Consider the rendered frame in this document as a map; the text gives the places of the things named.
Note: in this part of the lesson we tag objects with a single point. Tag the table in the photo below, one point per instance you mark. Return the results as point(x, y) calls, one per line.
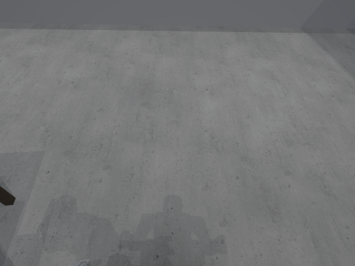
point(6, 198)

